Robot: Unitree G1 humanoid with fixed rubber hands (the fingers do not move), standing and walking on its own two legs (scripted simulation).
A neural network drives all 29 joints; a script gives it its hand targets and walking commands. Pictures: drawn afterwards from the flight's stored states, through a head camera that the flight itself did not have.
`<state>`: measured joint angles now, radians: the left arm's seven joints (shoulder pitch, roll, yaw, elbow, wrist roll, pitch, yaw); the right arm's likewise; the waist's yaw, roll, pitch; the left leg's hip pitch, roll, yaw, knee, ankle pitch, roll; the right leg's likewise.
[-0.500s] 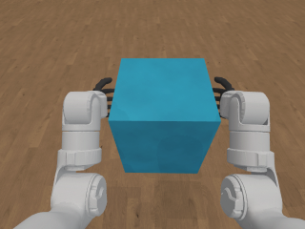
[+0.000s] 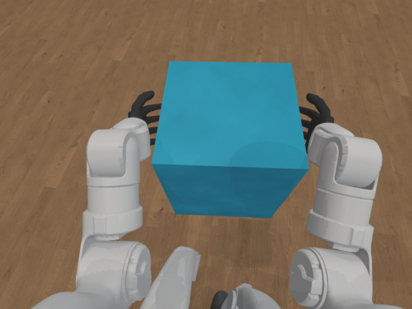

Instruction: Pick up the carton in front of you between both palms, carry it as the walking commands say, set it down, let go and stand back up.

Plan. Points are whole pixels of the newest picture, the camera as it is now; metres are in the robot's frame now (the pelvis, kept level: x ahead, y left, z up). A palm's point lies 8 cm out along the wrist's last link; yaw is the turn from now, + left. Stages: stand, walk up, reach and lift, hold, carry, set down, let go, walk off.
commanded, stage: carry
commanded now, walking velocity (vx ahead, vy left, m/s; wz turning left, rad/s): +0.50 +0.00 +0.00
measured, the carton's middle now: (225, 148) +0.39 +0.04 +0.04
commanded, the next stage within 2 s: none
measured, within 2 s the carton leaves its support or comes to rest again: neither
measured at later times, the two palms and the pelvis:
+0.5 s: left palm out of the picture +0.70 +0.12 +0.19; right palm (359, 12) +0.66 -0.18 +0.19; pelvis +0.31 +0.02 +0.03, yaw -4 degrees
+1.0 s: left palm out of the picture +0.89 +0.09 +0.12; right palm out of the picture +0.89 -0.21 +0.12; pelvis +0.61 -0.06 +0.04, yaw -1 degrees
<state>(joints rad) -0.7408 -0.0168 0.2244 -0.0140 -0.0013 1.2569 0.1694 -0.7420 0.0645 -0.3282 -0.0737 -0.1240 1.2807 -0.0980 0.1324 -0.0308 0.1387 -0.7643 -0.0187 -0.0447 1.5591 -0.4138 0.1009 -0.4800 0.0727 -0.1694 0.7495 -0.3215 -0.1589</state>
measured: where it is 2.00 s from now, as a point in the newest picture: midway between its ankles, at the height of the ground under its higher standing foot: (246, 109)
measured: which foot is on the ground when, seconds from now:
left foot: up 0.00-0.34, down 0.36-0.84, up 0.86-1.00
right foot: down 0.00-0.36, up 0.38-0.80, down 0.82-1.00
